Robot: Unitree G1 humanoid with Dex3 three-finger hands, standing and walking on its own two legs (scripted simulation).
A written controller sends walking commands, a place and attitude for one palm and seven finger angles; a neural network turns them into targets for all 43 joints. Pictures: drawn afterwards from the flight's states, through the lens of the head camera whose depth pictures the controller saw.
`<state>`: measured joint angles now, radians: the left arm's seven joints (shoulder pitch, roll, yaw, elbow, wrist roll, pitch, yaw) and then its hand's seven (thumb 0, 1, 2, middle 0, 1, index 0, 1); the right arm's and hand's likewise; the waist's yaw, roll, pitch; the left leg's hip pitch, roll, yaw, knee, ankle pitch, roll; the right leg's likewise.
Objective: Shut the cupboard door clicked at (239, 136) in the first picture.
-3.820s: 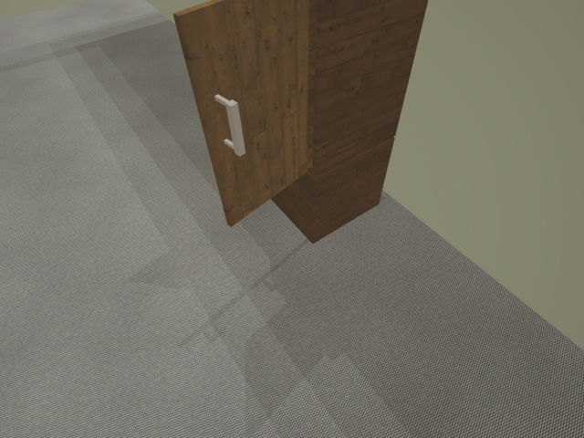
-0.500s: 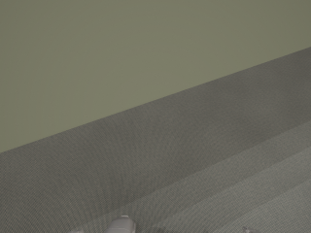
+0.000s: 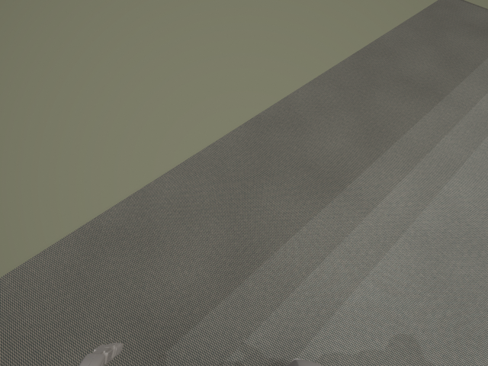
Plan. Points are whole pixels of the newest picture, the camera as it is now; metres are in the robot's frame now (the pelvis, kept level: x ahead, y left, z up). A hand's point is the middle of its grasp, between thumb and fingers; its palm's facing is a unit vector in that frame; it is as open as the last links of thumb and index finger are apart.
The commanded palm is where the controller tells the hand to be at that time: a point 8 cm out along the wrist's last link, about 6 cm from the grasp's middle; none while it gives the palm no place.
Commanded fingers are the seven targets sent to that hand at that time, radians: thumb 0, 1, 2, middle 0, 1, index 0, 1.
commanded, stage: walk around to get in front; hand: left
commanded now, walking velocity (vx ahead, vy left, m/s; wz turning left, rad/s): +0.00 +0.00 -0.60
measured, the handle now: out of the picture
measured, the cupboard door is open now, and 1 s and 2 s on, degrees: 100 100 100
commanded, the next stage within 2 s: walk to a spot facing it in 1.06 s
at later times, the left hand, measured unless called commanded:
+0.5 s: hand (153, 356) +0.15 +0.18 -0.17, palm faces -0.19 -0.96 -0.20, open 7.4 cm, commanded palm none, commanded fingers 0.00 0.90 0.90 -0.20 -0.30 -0.20 -0.30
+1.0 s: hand (284, 205) +0.47 -0.07 -0.16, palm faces -0.62 -0.75 -0.24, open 7.3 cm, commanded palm none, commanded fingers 0.00 0.90 0.90 -0.20 -0.30 -0.20 -0.30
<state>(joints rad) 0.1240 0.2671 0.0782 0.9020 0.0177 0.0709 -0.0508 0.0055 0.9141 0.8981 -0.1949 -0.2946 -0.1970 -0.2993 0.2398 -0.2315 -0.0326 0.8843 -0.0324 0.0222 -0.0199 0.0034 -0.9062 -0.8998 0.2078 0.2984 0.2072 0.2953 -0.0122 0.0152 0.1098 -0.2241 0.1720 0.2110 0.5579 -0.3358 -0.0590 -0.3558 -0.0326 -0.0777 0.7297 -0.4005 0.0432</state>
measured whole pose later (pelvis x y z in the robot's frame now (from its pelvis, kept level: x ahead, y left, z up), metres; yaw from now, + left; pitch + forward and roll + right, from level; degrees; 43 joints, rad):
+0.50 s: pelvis +0.09 -0.01 +0.00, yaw -17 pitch +2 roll +0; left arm 0.31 0.22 0.07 0.97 0.02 0.01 -0.03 0.00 0.91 0.90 -0.20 -0.30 -0.21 -0.30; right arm 0.12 -0.23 -0.04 0.84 -0.02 -0.02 0.00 0.01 -0.91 -0.90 0.20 0.30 0.20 0.29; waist 0.04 -0.03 0.03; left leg -0.33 0.04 0.04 0.53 -0.28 -0.06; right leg -0.21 0.07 0.16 0.58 -0.40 -0.02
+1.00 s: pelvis +0.22 -0.13 -0.02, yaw -35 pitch +0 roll +1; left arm 0.03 0.24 0.06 0.88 0.01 -0.03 -0.04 0.00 0.92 0.90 -0.19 -0.29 -0.20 -0.30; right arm 0.38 -0.23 -0.03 1.03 -0.01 0.02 -0.01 0.01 -0.91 -0.90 0.20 0.30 0.20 0.29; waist -0.07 0.00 0.15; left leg -0.31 0.16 0.10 1.20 -0.47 -0.08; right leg -0.42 0.02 -0.13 0.69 -0.27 -0.12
